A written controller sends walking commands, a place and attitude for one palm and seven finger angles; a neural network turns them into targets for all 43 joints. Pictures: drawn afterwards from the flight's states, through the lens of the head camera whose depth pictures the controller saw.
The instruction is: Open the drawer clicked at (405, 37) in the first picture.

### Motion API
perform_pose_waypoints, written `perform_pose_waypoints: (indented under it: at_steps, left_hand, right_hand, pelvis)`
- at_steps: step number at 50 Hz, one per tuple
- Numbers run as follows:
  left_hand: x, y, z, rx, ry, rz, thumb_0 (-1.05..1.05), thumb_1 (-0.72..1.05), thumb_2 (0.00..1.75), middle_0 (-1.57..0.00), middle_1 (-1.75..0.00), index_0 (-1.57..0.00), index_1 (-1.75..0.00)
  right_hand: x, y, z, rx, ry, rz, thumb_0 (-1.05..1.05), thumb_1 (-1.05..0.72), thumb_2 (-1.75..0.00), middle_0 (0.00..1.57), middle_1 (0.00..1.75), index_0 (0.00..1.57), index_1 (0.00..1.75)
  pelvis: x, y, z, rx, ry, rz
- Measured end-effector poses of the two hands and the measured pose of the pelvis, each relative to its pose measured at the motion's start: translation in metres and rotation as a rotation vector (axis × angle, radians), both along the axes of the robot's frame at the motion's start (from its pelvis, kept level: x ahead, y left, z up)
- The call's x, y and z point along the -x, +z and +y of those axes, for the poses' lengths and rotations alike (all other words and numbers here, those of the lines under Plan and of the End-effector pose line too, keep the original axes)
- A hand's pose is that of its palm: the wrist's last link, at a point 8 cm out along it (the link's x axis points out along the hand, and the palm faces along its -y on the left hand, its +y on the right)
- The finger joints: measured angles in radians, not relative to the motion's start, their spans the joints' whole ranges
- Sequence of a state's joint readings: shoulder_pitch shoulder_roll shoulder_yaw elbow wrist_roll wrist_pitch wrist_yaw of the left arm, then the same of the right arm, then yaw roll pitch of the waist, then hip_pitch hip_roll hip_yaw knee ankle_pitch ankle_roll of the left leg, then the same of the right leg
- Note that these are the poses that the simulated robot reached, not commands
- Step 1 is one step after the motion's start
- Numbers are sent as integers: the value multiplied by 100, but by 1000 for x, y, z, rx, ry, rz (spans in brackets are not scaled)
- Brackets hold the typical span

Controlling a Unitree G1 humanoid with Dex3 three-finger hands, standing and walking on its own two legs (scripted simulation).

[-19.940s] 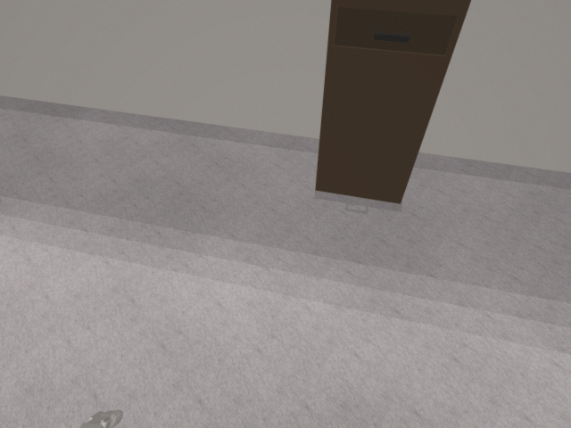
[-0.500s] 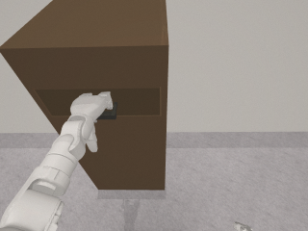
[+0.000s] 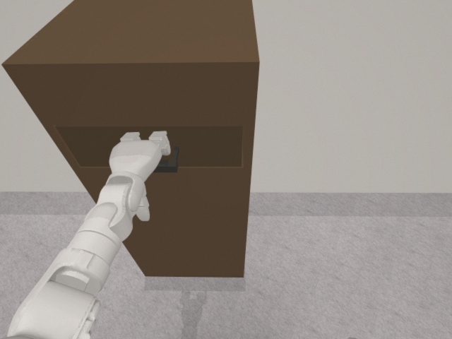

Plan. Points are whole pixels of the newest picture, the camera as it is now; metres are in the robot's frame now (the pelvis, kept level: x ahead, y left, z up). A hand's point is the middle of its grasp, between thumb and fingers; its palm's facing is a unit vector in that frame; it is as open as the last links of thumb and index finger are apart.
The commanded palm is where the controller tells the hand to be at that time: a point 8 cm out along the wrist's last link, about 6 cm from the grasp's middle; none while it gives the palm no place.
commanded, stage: lower the fingers behind the handle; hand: left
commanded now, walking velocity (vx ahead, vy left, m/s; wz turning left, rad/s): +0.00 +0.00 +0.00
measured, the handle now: (151, 158) +0.46 +0.18 +0.05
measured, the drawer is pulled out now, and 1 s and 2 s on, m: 0.00 0.00 0.00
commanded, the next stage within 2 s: close the thumb around the handle in 0.92 s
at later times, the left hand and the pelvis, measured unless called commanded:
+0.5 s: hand (151, 183) +0.42 +0.18 +0.02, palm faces -0.02 -0.04 -1.00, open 13.8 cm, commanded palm +0.39 +0.18 +0.08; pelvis -0.01 +0.00 -0.01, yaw -1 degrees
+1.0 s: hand (149, 184) +0.41 +0.18 +0.02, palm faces +0.00 -0.05 -1.00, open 13.8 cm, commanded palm +0.38 +0.19 +0.08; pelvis +0.00 -0.01 -0.01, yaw -1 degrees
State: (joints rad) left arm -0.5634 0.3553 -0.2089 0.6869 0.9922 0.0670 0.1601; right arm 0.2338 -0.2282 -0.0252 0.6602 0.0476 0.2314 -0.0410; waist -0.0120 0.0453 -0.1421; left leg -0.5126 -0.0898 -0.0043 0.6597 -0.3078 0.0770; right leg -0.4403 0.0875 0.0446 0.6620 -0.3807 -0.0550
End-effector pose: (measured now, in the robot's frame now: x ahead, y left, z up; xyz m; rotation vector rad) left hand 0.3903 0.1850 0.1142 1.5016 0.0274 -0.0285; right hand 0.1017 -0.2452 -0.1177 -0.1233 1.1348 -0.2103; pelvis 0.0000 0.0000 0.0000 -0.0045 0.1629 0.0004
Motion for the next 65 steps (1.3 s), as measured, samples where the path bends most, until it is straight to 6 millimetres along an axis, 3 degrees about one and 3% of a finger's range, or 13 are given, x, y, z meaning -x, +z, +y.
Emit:
perform_pose_waypoints:
  at_steps: [5,11,26,34,55,65]
  left_hand:
    - [6,-17,0,15,-28,5,0,-49,30,-31,-120,-31,-120]
    - [12,-23,1,-5,-35,-63,0,-49,30,-32,-120,-30,-118]
    - [-8,-36,-4,-27,44,-8,0,-49,30,-32,-120,-32,-120]
    - [-7,-37,-4,-31,19,-27,0,-49,30,-32,-120,-32,-120]
    - [-3,-36,1,-24,38,-20,0,-47,31,-29,-119,-32,-120]
    - [0,-35,2,-18,27,-34,0,-14,45,-31,-123,-34,-124]
  right_hand:
    - [5,1,-3,13,-13,-3,1,-91,-90,20,30,20,30]
    - [11,-7,-5,13,-14,16,1,-91,-90,20,30,20,29]
    - [34,-12,-9,16,-55,59,1,-91,-90,20,30,20,30]
    - [43,-14,-18,28,-66,87,1,-91,-90,20,30,20,29]
    - [5,-2,-19,29,-45,2,1,-91,-90,20,30,20,30]
    - [3,-7,-16,19,-34,7,1,-91,-90,20,30,20,29]
  pelvis:
    - [2,-2,2,1,-13,12]
    - [6,-6,4,6,-8,32]
    - [7,-8,-2,5,-12,56]
    - [4,-10,-4,4,-16,67]
    - [-3,-6,-9,1,-20,54]
    - [-4,-7,-6,2,-16,58]
